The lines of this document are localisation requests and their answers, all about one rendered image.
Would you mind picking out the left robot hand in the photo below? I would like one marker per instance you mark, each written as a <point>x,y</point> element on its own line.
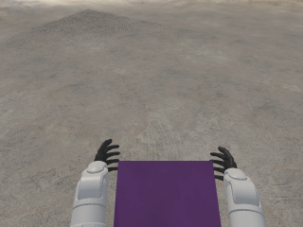
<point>102,154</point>

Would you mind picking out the robot right forearm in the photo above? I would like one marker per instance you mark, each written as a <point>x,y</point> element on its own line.
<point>243,200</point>

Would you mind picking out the right robot hand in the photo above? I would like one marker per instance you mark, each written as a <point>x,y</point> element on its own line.
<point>228,161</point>

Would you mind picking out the carton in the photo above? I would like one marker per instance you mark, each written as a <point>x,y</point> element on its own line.
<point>166,194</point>

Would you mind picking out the robot left forearm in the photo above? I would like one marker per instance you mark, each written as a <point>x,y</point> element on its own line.
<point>90,201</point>

